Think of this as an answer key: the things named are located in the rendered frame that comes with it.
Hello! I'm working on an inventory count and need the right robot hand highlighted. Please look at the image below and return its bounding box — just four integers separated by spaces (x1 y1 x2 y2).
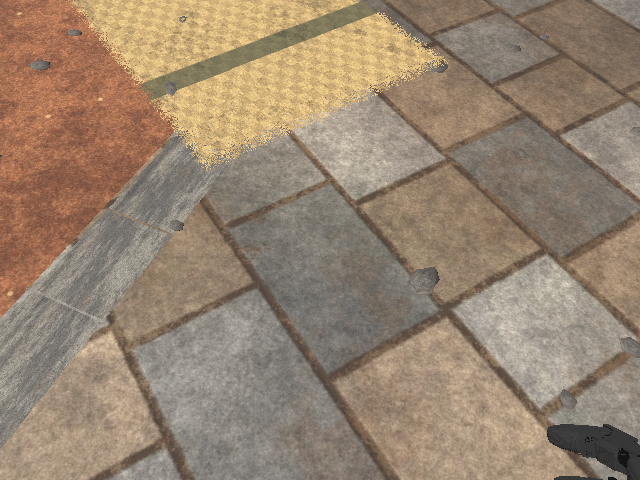
547 424 640 480

